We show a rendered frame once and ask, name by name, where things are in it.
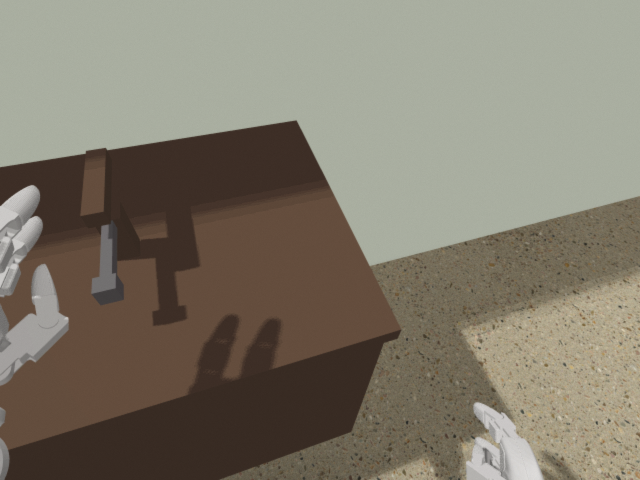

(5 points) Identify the robot right hand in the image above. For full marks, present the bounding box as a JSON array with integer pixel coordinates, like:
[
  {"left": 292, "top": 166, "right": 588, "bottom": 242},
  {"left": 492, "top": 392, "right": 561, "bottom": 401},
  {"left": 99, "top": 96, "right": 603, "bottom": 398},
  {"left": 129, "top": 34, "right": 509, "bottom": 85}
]
[{"left": 466, "top": 402, "right": 544, "bottom": 480}]

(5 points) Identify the counter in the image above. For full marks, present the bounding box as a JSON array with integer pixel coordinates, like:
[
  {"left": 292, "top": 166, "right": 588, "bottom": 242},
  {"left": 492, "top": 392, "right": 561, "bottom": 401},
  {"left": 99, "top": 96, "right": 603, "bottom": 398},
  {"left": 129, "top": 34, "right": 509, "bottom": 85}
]
[{"left": 0, "top": 120, "right": 402, "bottom": 480}]

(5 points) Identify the robot left hand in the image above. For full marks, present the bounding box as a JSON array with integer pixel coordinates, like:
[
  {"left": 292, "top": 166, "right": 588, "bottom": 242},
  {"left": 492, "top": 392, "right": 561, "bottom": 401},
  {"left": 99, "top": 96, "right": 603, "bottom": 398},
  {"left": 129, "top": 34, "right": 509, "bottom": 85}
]
[{"left": 0, "top": 185, "right": 69, "bottom": 386}]

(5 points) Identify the tap lever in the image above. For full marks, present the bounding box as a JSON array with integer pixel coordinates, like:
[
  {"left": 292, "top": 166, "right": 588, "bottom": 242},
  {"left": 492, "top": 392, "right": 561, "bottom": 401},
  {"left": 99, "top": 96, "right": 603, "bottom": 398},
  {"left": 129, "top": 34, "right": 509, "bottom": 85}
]
[{"left": 91, "top": 220, "right": 124, "bottom": 305}]

